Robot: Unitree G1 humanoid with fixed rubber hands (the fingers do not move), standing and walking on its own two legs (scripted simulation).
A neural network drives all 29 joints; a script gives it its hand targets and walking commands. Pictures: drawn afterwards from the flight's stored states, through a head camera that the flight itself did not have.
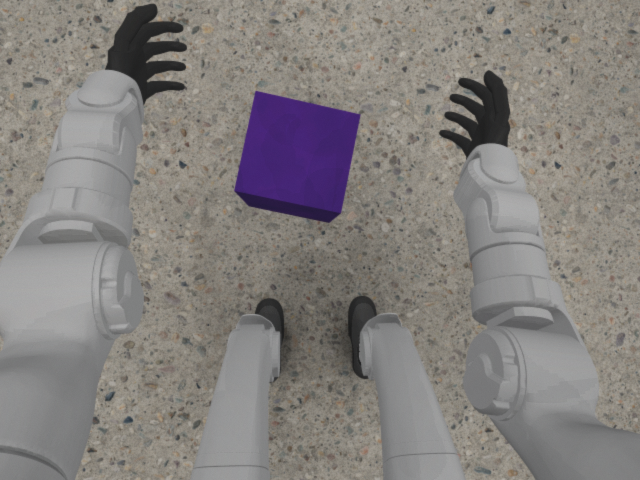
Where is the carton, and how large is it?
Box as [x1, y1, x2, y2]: [234, 91, 360, 222]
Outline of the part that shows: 255,91 234,190 250,206 329,222 340,213 360,114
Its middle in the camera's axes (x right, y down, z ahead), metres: -0.05 -0.16 +0.88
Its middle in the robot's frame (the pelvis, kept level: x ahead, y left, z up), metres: +0.54 +0.03 -0.54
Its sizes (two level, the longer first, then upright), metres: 0.210 0.200 0.250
